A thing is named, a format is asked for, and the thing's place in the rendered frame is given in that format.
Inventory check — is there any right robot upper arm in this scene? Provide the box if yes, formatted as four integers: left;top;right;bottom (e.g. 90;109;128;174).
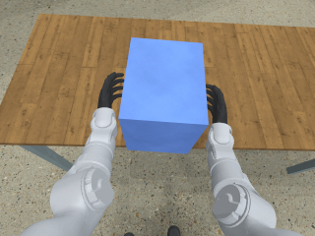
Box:
212;184;304;236

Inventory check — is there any carton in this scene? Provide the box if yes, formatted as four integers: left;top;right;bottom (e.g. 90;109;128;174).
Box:
118;37;209;154

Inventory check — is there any right robot forearm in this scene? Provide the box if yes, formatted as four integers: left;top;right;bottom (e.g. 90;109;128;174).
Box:
206;122;263;199

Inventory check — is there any left robot forearm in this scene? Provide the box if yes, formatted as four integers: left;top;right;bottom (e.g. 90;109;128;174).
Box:
61;107;118;180

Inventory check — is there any left robot upper arm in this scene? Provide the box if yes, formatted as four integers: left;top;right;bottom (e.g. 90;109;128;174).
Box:
19;167;114;236

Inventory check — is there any robot right hand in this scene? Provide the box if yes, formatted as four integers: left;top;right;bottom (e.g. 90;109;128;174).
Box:
206;84;227;124

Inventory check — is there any table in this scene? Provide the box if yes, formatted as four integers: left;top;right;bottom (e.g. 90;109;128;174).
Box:
0;13;315;175

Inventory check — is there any right robot foot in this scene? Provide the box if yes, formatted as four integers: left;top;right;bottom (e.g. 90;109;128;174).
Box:
167;225;181;236

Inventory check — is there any robot left hand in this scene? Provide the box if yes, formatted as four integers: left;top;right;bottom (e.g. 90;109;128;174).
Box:
97;72;125;109

